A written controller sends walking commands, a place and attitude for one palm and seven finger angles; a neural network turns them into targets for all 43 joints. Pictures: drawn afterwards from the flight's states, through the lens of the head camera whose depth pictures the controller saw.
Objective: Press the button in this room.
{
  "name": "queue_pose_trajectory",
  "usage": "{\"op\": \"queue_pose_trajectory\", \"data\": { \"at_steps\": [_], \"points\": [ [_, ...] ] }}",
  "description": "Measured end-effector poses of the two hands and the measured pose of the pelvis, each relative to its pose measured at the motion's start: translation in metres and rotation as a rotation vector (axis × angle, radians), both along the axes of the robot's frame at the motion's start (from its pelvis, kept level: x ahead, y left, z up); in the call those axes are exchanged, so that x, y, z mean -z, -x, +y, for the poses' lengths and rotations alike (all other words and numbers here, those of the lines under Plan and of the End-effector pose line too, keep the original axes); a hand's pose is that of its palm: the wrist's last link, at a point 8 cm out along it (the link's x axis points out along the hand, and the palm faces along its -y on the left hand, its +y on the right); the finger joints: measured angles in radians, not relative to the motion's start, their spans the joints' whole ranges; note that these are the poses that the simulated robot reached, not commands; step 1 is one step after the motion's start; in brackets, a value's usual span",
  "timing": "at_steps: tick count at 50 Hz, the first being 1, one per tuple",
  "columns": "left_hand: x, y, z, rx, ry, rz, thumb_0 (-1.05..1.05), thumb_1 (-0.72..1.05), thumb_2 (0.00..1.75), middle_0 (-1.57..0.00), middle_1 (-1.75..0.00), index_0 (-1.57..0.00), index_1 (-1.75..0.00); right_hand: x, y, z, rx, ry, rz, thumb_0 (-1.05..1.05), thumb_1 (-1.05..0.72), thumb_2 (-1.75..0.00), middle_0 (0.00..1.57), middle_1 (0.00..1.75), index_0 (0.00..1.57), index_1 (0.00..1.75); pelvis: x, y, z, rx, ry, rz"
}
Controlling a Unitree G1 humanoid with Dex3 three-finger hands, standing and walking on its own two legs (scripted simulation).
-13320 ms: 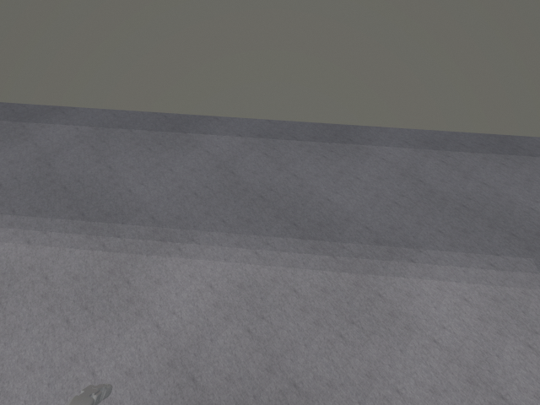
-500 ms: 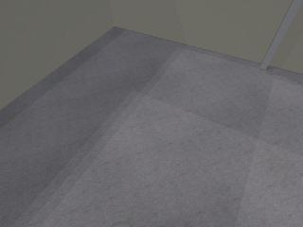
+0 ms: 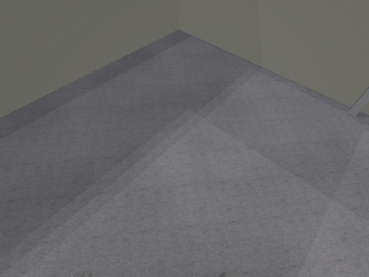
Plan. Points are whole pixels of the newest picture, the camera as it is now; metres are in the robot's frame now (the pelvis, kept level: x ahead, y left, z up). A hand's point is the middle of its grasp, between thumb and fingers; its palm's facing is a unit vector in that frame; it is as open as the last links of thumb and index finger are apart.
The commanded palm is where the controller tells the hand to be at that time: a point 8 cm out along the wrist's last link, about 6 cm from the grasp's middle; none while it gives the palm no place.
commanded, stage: turn or walk to find it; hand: left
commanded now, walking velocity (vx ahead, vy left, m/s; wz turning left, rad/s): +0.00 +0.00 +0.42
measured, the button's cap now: out of the picture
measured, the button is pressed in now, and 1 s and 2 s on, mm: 0 0 0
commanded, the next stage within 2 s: none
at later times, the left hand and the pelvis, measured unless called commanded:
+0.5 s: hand out of the picture -0.02 +0.13 -0.15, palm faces +0.27 -0.92 -0.28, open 7.4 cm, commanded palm none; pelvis -0.02 -0.07 +0.00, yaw +14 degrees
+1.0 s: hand out of the picture -0.11 +0.18 -0.17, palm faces +0.47 -0.85 -0.23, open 7.4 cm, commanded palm none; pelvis -0.07 -0.03 +0.00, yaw +25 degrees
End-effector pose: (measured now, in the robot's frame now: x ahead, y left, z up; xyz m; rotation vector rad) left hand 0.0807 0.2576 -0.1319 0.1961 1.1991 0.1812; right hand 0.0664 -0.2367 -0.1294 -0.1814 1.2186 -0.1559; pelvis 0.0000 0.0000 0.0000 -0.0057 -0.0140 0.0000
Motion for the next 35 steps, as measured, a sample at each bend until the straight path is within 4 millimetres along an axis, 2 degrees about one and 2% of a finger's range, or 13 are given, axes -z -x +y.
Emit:
{"op": "queue_pose_trajectory", "data": {
  "at_steps": [5, 9, 15, 21, 25, 28, 31, 35],
  "points": [
    [-0.01, -0.017, -0.025, 0.013, -0.023, -0.072, 0.01, 0.91, 0.9, -0.2, -0.3, -0.2, -0.3, 0.019, 0.028, -0.022, 0.013, -0.03, 0.073, 0.0, -0.9, -0.9, 0.21, 0.3, 0.2, 0.3, 0.006, 0.006, -0.021, -0.039, -0.02, 0.004],
    [-0.016, -0.013, -0.048, 0.008, -0.055, -0.115, 0.01, 0.91, 0.9, -0.2, -0.3, -0.2, -0.3, 0.04, 0.043, -0.046, 0.009, -0.055, 0.125, 0.01, -0.9, -0.9, 0.2, 0.3, 0.2, 0.3, 0.013, 0.011, -0.042, -0.081, -0.025, 0.001],
    [-0.029, 0.032, -0.071, -0.083, -0.063, -0.078, 0.01, 0.9, 0.9, -0.2, -0.3, -0.2, -0.3, 0.037, 0.043, -0.071, -0.049, -0.063, 0.174, 0.01, -0.91, -0.9, 0.2, 0.3, 0.19, 0.3, 0.003, 0.016, -0.06, -0.149, -0.056, -0.005],
    [-0.024, 0.081, -0.086, -0.184, -0.043, -0.011, 0.01, 0.9, 0.9, -0.2, -0.3, -0.2, -0.3, 0.03, 0.034, -0.083, -0.117, -0.045, 0.194, 0.01, -0.91, -0.9, 0.2, 0.3, 0.19, 0.3, -0.002, 0.019, -0.071, -0.209, -0.059, 0.003],
    [-0.017, 0.116, -0.089, -0.256, -0.03, 0.036, 0.01, 0.91, 0.9, -0.2, -0.3, -0.2, -0.3, 0.026, 0.019, -0.081, -0.175, -0.023, 0.195, 0.01, -0.91, -0.9, 0.2, 0.3, 0.19, 0.3, -0.001, 0.022, -0.072, -0.246, -0.052, 0.008],
    [-0.011, 0.145, -0.089, -0.305, -0.014, 0.077, 0.01, 0.91, 0.9, -0.2, -0.3, -0.2, -0.3, 0.023, 0.001, -0.072, -0.227, -0.01, 0.171, 0.01, -0.91, -0.9, 0.2, 0.3, 0.19, 0.29, 0.0, 0.027, -0.068, -0.275, -0.045, 0.01],
    [-0.003, 0.174, -0.086, -0.353, 0.004, 0.114, 0.01, 0.91, 0.9, -0.2, -0.3, -0.2, -0.3, 0.019, -0.021, -0.054, -0.286, 0.0, 0.122, 0.01, -0.91, -0.9, 0.2, 0.3, 0.19, 0.29, 0.002, 0.033, -0.062, -0.301, -0.037, 0.009],
    [0.012, 0.211, -0.076, -0.415, 0.033, 0.153, 0.01, 0.9, 0.9, -0.2, -0.3, -0.2, -0.3, 0.012, -0.05, -0.021, -0.366, 0.012, 0.025, 0.01, -0.91, -0.9, 0.2, 0.3, 0.19, 0.29, 0.008, 0.045, -0.05, -0.339, -0.017, 0.004]
  ]
}}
